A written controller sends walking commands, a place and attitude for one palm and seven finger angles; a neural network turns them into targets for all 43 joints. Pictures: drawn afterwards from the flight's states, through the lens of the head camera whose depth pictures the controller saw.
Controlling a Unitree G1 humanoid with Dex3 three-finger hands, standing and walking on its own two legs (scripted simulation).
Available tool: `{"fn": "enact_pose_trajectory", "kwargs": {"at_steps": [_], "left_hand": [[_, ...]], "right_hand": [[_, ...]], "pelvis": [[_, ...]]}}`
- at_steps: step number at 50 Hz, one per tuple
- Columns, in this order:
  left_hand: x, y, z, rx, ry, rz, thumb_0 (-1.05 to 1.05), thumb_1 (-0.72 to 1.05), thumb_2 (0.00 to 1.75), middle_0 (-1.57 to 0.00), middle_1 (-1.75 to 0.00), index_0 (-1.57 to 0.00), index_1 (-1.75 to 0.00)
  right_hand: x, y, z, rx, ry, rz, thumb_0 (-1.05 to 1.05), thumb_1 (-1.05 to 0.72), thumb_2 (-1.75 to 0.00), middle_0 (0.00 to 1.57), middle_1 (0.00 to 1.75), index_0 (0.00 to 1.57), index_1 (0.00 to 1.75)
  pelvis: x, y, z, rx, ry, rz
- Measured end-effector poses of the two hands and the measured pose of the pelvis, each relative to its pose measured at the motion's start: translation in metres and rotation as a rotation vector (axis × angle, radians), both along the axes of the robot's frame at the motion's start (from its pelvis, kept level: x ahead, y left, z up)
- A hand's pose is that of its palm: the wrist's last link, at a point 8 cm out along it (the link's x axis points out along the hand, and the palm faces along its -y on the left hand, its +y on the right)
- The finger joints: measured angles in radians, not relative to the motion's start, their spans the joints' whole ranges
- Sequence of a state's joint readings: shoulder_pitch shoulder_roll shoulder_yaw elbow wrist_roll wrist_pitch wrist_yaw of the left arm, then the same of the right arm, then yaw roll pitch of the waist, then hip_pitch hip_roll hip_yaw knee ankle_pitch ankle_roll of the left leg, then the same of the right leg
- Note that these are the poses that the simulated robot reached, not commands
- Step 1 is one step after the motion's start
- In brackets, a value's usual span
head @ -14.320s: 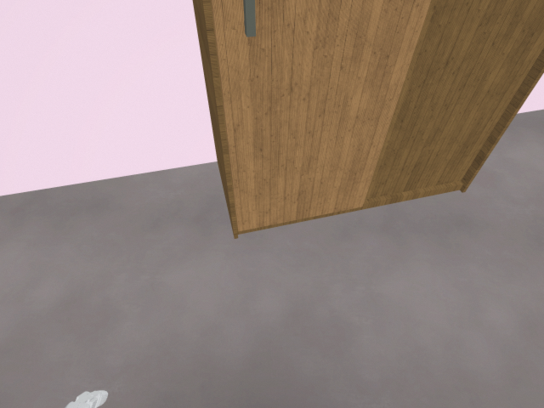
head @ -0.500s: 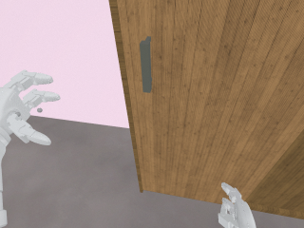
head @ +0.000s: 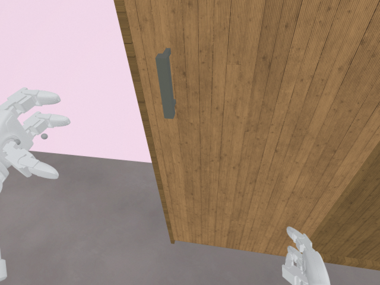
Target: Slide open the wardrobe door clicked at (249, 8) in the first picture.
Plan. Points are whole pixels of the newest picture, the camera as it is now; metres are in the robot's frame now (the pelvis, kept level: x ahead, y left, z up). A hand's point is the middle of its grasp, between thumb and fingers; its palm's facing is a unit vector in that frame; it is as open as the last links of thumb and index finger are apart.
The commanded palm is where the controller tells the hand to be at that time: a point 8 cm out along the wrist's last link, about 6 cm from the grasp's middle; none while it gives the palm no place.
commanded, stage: raise the hand with hooked fingers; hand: left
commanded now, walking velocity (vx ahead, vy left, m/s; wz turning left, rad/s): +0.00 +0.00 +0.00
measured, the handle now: (168, 84) +0.49 +0.11 +0.21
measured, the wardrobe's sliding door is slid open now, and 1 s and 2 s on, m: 0.00 0.00 0.00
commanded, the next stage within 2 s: move the hooked fingers beside the handle in 0.04 s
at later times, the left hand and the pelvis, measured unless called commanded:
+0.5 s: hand (66, 127) +0.31 +0.26 +0.22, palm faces +0.01 -1.00 -0.09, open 14.0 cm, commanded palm +0.28 +0.30 +0.23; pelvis +0.00 +0.01 +0.00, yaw +0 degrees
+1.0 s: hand (98, 114) +0.35 +0.22 +0.22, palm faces -0.02 -1.00 -0.05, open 14.0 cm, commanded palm +0.33 +0.26 +0.23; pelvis +0.00 +0.01 +0.00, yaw -1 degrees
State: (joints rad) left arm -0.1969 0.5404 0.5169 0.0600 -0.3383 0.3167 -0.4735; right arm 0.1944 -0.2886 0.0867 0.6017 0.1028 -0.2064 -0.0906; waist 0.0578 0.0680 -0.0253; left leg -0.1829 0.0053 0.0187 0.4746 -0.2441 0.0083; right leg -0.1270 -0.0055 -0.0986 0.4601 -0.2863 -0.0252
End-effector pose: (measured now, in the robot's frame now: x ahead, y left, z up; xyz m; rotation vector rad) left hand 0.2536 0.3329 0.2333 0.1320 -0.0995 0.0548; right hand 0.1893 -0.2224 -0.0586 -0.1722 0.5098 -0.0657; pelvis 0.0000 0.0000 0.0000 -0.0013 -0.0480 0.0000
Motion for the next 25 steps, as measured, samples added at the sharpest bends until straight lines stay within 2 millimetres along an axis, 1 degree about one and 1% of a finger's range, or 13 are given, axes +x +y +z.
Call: {"fn": "enact_pose_trajectory", "kwargs": {"at_steps": [11, 16, 21, 25], "left_hand": [[0.004, -0.002, -0.002, -0.012, 0.008, -0.015, -0.02, -0.51, 0.3, -0.3, -1.2, -0.31, -1.2], [0.012, -0.01, -0.004, -0.025, -0.002, -0.035, -0.02, -0.51, 0.3, -0.3, -1.2, -0.31, -1.2], [0.024, -0.012, -0.008, -0.036, 0.019, -0.031, -0.02, -0.51, 0.3, -0.3, -1.2, -0.31, -1.2], [0.033, -0.021, -0.006, -0.038, 0.006, -0.048, -0.02, -0.51, 0.3, -0.3, -1.2, -0.31, -1.2]], "right_hand": [[0.005, 0.004, -0.002, 0.009, -0.001, 0.005, 0.02, -0.91, -0.9, 0.2, 0.3, 0.21, 0.3], [0.004, 0.007, -0.002, 0.005, 0.004, 0.005, 0.02, -0.91, -0.9, 0.2, 0.3, 0.21, 0.3], [0.0, 0.009, -0.002, 0.006, 0.013, -0.005, 0.02, -0.91, -0.9, 0.2, 0.3, 0.21, 0.3], [-0.004, 0.011, -0.004, 0.005, 0.023, -0.01, 0.02, -0.91, -0.9, 0.2, 0.3, 0.21, 0.3]], "pelvis": [[0.001, 0.001, -0.001, 0.0, 0.003, 0.004], [0.0, 0.003, -0.001, 0.0, 0.003, 0.006], [-0.001, 0.005, -0.001, 0.0, 0.005, 0.003], [-0.002, 0.008, 0.0, 0.001, 0.004, 0.002]]}}
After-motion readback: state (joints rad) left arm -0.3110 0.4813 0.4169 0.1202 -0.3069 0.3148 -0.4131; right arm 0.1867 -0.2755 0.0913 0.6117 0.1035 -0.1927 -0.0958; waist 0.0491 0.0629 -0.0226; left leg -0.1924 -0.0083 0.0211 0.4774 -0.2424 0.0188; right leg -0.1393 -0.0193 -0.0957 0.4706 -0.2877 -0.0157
